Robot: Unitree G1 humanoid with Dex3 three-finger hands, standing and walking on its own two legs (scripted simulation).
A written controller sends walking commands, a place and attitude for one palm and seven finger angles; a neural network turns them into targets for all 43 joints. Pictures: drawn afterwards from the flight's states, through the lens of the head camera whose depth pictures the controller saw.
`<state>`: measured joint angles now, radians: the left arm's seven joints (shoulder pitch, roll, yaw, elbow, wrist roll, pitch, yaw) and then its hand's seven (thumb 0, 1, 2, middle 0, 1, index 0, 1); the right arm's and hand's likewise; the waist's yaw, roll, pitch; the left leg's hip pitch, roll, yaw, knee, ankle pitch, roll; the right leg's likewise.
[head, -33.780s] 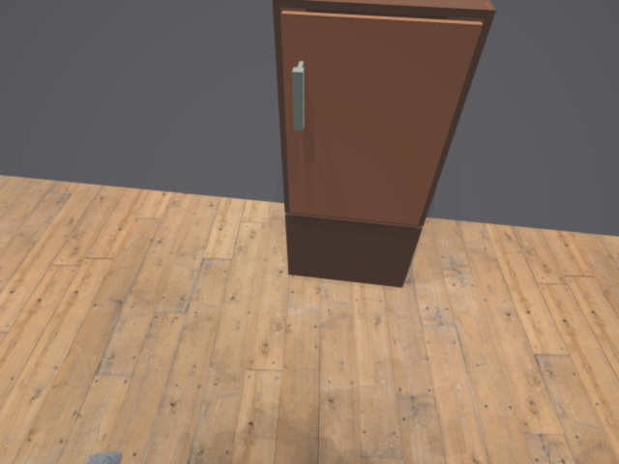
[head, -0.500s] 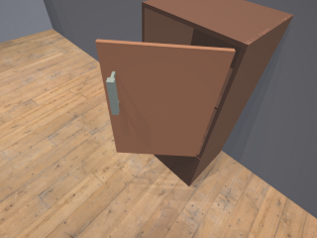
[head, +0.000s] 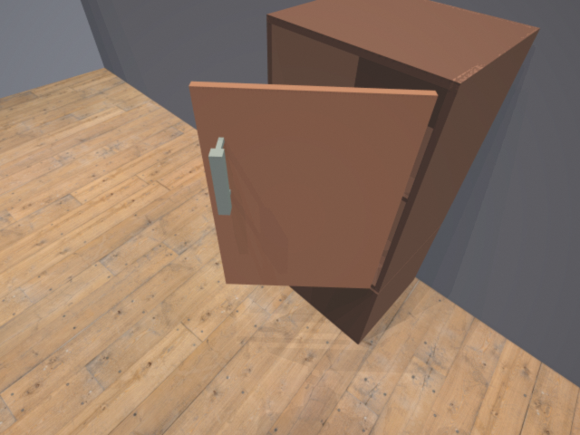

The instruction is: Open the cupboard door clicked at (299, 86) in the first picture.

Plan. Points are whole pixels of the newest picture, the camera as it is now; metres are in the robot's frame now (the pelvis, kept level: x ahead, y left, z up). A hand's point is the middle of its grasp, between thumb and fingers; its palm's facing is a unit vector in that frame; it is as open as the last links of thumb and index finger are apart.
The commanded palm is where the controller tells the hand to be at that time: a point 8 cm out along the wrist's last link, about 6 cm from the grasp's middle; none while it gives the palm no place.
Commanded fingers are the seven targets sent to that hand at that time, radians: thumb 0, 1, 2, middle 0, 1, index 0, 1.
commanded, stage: look again from close up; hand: left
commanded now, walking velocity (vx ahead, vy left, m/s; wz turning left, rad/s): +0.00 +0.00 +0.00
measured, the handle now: (222, 176) +0.56 +0.17 +0.04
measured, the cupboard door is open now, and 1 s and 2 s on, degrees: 43 43 43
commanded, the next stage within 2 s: raise the hand with hooked fingers in 0.56 s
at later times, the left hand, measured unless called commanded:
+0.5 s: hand out of the picture -0.03 +0.14 -0.18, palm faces +0.03 -0.99 -0.15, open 7.4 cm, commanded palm none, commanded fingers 0.00 0.90 0.90 -0.20 -0.30 -0.20 -0.30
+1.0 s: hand (210, 384) +0.19 +0.12 -0.01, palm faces +0.02 -1.00 +0.00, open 8.1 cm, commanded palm +0.12 +0.21 -0.04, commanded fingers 0.00 0.48 0.72 -0.23 -0.57 -0.23 -0.57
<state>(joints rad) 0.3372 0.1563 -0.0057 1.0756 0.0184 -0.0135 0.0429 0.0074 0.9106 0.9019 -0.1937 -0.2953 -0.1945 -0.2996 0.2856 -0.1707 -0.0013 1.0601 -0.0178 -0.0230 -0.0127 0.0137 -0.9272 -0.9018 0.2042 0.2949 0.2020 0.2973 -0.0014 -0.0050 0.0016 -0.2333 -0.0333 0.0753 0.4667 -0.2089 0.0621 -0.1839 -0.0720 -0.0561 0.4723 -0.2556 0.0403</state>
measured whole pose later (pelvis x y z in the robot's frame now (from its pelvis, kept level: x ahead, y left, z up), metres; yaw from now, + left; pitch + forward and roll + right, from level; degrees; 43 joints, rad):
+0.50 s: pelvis -0.01 -0.01 +0.00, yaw +0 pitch -2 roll +0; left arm 0.35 0.13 -0.02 1.10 0.01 -0.01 0.04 0.01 0.91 0.90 -0.19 -0.30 -0.20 -0.30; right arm 0.29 -0.13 0.01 1.12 -0.01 -0.01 -0.01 0.01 -0.91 -0.90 0.20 0.29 0.20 0.30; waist 0.00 -0.03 0.02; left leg -0.23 -0.01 0.07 0.44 -0.18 0.04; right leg -0.18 -0.05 -0.06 0.44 -0.23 0.02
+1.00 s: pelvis -0.02 -0.04 -0.06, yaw +0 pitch +8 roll +0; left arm 0.37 0.15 0.09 0.13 -0.21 -0.53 -0.19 0.02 0.73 0.81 -0.21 -0.43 -0.21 -0.43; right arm 0.18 -0.26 -0.06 0.59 0.01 -0.27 0.00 0.02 -0.91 -0.90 0.20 0.30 0.20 0.30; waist -0.03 -0.02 -0.14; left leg -0.73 0.02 0.05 0.98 -0.40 0.01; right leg -0.68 -0.03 -0.05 1.01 -0.47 -0.02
